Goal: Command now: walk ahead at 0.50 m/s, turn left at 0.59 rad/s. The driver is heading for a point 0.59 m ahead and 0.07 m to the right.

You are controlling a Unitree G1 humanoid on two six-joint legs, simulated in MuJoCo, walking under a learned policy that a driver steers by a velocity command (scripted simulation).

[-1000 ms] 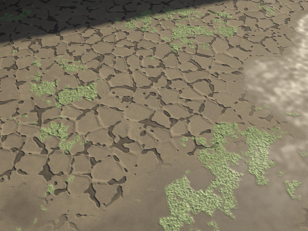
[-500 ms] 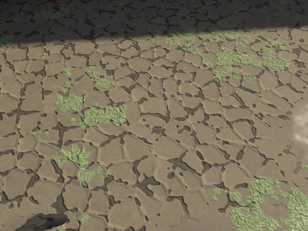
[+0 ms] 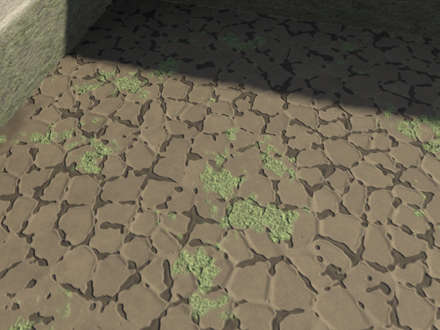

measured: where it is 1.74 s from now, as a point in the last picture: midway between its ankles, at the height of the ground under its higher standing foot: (233, 287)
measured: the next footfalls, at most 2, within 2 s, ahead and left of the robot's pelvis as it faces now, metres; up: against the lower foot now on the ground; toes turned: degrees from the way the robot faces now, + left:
left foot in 0.20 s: +0.26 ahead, +0.16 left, +0.00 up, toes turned +9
right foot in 0.76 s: +0.57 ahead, -0.06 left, +0.00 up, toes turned -8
